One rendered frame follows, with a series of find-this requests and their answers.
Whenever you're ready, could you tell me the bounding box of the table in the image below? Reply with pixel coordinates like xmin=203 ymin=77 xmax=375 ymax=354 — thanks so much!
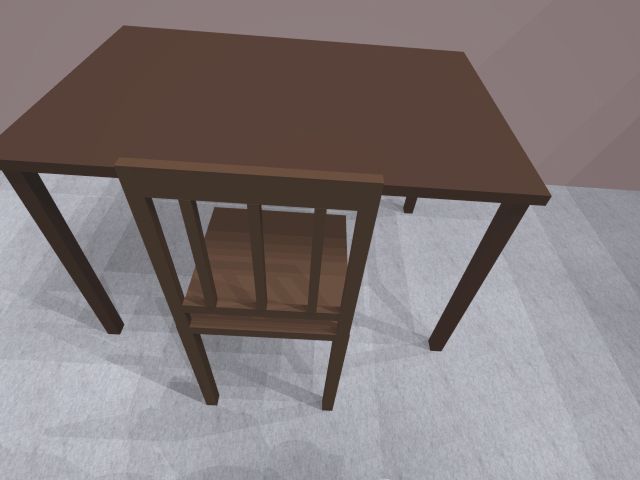
xmin=0 ymin=25 xmax=552 ymax=351

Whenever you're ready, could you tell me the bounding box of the chair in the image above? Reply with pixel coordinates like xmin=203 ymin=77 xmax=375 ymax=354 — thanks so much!
xmin=114 ymin=157 xmax=384 ymax=411

